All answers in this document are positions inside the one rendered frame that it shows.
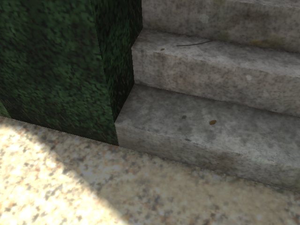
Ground stairs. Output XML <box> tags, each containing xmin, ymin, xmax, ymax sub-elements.
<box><xmin>114</xmin><ymin>0</ymin><xmax>300</xmax><ymax>193</ymax></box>

